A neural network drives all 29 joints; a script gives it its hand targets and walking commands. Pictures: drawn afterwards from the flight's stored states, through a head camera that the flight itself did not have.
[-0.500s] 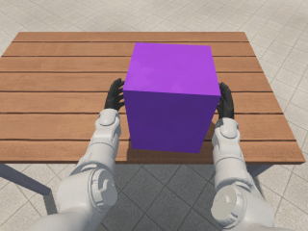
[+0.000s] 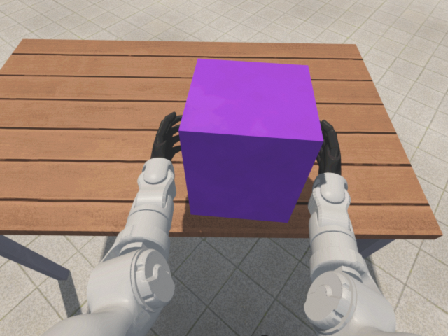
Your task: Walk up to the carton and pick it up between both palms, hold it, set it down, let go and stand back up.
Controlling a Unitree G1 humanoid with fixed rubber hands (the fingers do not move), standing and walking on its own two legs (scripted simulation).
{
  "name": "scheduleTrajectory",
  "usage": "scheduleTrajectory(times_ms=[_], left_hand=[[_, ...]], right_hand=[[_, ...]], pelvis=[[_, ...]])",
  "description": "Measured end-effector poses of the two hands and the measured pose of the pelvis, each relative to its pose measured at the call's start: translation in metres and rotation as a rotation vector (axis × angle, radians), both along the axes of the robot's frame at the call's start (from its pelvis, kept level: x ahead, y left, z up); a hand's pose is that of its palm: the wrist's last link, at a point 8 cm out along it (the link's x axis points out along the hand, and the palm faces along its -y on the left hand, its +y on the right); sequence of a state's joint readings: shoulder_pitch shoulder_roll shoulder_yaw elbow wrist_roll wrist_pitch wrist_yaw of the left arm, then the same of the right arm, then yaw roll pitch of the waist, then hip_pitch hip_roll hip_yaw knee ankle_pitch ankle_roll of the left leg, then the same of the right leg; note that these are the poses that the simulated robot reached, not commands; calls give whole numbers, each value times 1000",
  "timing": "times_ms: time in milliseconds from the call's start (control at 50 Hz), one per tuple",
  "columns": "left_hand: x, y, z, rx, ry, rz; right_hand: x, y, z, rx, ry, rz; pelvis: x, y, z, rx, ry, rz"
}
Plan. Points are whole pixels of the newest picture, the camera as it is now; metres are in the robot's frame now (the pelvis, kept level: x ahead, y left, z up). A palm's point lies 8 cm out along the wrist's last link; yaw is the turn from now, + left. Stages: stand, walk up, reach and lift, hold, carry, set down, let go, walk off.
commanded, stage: set down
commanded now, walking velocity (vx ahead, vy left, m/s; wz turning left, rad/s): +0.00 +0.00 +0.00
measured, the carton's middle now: (245, 145) +0.46 -0.04 +0.03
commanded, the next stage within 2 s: none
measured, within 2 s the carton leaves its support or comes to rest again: rests again in 0.38 s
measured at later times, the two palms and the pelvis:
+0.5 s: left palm (164, 162) +0.43 +0.12 +0.02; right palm (325, 175) +0.38 -0.19 +0.03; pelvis +0.00 +0.00 +0.00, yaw -1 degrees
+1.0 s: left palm (133, 143) +0.45 +0.17 +0.05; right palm (356, 159) +0.40 -0.25 +0.04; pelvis -0.03 +0.00 -0.04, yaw -3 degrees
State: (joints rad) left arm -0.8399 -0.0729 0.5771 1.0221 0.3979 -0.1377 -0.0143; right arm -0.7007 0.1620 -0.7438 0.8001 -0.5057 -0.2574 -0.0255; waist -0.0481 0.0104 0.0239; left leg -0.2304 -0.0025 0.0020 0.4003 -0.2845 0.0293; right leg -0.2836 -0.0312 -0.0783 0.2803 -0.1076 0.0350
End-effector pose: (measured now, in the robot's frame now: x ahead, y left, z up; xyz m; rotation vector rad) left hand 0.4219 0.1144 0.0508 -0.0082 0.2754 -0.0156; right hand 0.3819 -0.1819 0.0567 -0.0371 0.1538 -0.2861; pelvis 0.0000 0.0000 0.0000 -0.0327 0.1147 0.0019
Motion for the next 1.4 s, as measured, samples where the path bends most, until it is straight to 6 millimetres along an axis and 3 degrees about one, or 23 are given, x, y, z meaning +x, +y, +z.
scheduleTrajectory(times_ms=[380,440,600,720,880,1120,1240,1400], left_hand=[[4,1,-7,20,11,-14],[5,2,-14,45,37,-27],[8,5,-47,94,132,-21],[23,19,-35,94,74,31],[30,47,-11,129,46,58],[24,58,19,71,6,58],[18,52,43,49,11,60],[24,38,95,53,8,73]], right_hand=[[-1,-2,-2,-22,8,16],[-1,-3,-9,-28,51,37],[2,-6,-53,71,180,54],[19,-11,-53,89,110,43],[30,-37,-36,82,89,8],[9,-85,18,70,71,-11],[11,-84,55,92,49,32],[30,-58,99,135,57,79]], pelvis=[[-1,-2,0,1,12,-4],[-1,-3,-1,2,20,-10],[-3,-4,-11,-10,167,-37],[-6,0,-24,-15,265,-38],[-17,6,-32,-17,277,-38],[-39,-4,-34,-13,250,-58],[-48,-13,-30,3,226,-49],[-51,-26,-22,20,202,-17]])
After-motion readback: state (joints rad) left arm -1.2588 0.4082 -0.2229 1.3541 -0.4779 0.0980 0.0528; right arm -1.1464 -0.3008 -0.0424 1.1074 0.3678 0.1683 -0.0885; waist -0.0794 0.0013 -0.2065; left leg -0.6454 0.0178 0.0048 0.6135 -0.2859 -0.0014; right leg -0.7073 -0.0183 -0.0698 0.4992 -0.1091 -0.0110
